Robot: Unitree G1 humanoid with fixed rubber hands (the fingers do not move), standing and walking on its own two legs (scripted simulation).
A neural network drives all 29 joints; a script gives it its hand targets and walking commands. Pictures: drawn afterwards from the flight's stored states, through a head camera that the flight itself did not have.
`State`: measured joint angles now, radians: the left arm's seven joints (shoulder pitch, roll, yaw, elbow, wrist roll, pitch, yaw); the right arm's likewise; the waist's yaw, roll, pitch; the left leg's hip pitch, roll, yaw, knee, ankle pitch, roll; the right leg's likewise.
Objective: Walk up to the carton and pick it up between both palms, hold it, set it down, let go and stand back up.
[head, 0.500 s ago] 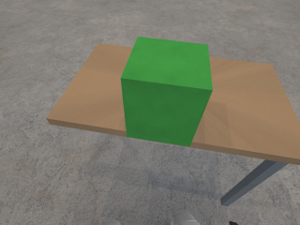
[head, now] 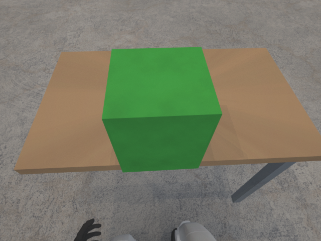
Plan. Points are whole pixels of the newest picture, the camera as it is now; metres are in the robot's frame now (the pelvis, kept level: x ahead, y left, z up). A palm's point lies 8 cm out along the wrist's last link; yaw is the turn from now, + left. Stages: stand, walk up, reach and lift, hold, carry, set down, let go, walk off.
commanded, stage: walk up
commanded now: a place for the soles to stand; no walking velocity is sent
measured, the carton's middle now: (159, 114) +0.39 -0.01 +0.07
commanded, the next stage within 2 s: none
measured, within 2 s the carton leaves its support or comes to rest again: neither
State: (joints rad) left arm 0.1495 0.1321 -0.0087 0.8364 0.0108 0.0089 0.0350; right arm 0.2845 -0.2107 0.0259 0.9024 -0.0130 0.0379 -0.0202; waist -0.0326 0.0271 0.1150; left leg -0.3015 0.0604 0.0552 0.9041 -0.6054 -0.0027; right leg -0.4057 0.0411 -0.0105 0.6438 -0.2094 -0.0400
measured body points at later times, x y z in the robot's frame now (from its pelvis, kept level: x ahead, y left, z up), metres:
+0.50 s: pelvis +0.02 +0.00 +0.01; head +0.04 -0.01 +0.46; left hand +0.08 +0.26 -0.13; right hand +0.08 -0.25 -0.13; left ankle -0.02 +0.13 -0.72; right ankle +0.08 -0.11 -0.72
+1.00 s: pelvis +0.02 -0.01 +0.02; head +0.03 -0.03 +0.47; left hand +0.10 +0.23 -0.13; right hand -0.01 -0.27 -0.14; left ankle -0.02 +0.13 -0.72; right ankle +0.08 -0.11 -0.72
